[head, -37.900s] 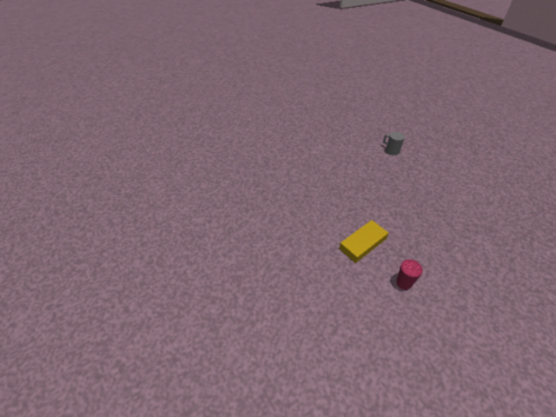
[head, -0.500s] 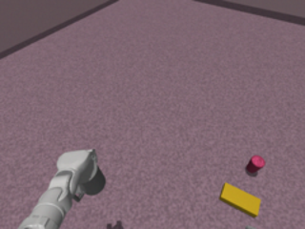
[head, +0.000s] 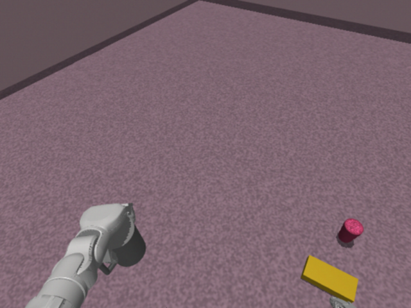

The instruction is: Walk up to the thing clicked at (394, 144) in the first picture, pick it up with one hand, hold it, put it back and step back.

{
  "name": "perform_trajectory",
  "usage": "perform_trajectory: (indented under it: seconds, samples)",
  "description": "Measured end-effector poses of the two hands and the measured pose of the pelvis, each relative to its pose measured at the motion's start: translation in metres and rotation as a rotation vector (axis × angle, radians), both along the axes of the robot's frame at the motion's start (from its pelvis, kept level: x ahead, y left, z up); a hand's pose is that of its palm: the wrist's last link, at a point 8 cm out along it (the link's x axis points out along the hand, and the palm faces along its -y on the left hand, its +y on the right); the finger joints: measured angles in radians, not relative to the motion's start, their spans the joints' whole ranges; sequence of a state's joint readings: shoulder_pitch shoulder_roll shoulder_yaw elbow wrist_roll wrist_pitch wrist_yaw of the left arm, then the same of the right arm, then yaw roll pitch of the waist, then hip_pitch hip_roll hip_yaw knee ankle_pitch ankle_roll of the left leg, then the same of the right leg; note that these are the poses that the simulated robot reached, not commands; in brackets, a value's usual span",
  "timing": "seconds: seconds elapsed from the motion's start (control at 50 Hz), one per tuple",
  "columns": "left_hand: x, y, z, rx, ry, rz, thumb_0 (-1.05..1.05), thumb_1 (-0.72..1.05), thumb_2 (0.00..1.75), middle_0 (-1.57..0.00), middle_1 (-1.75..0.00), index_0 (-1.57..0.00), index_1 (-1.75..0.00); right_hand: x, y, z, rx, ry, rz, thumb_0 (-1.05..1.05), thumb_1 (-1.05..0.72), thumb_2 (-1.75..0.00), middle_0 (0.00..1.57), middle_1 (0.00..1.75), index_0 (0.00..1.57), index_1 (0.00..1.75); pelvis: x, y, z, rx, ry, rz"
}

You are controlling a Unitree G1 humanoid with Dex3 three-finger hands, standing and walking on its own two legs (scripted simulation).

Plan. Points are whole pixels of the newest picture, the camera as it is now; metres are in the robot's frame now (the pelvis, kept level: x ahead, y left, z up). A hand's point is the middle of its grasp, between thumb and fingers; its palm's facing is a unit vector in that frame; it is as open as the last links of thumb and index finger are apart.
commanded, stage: hold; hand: left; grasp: from above
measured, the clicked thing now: (118, 247) +0.30 +0.22 -0.10
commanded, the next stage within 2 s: crouch in 1.20 s
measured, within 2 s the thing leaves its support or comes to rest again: neither
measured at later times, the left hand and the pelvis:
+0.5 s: hand (109, 249) +0.27 +0.22 -0.04, palm faces -0.44 -0.06 -0.90, open 10.7 cm; pelvis -0.02 -0.01 +0.00, yaw +0 degrees
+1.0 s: hand (107, 251) +0.26 +0.22 -0.03, palm faces -0.45 -0.05 -0.89, open 10.7 cm; pelvis -0.02 +0.00 +0.01, yaw +0 degrees
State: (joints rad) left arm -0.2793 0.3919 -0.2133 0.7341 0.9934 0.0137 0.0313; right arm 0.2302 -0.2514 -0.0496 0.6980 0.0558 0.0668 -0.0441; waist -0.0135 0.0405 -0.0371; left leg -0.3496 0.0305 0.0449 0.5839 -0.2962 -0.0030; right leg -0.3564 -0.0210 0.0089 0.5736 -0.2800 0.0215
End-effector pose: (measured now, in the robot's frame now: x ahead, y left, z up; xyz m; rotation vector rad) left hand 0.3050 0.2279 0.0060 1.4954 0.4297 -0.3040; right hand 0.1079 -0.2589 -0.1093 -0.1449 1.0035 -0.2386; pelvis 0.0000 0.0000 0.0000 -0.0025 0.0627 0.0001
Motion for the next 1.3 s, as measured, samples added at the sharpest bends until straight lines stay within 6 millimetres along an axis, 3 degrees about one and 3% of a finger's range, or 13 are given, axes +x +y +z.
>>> perform_trajectory:
  seconds: [0.46,0.7,0.94,1.14,1.3]
  samples:
    - [-0.03,-0.01,0.015,-0.011,-0.012,-0.017,0.0,-0.07,0.68,-0.67,-0.9,-0.49,-0.82,0.001,-0.003,0.009,0.001,-0.062,0.027,0.01,-0.91,-0.9,0.2,0.3,0.2,0.3,-0.021,-0.007,0.004,0.008,-0.054,0.001]
    - [-0.033,-0.009,0.027,-0.011,-0.013,-0.022,0.0,-0.06,0.68,-0.65,-0.92,-0.48,-0.83,0.003,0.003,0.013,0.012,-0.095,0.032,0.01,-0.91,-0.9,0.2,0.3,0.2,0.3,-0.025,-0.006,0.006,0.009,-0.074,-0.003]
    - [-0.038,-0.009,0.02,-0.021,0.013,-0.042,-0.01,-0.07,0.69,-0.65,-0.93,-0.48,-0.83,0.008,0.01,0.015,0.012,-0.095,0.048,0.01,-0.91,-0.9,0.2,0.3,0.2,0.3,-0.026,-0.004,0.007,0.01,-0.076,-0.005]
    - [-0.026,-0.003,0.03,-0.003,-0.034,-0.012,-0.01,-0.07,0.7,-0.65,-0.93,-0.47,-0.84,0.01,0.011,0.013,0.015,-0.083,0.042,0.01,-0.91,-0.9,0.2,0.3,0.2,0.3,-0.021,-0.002,0.008,0.007,-0.074,-0.004]
    - [-0.028,-0.007,0.019,-0.022,0.034,-0.034,-0.01,-0.07,0.71,-0.64,-0.94,-0.47,-0.84,0.011,0.009,0.014,0.013,-0.074,0.033,0.01,-0.91,-0.9,0.2,0.3,0.2,0.3,-0.016,-0.002,0.009,0.007,-0.067,-0.005]
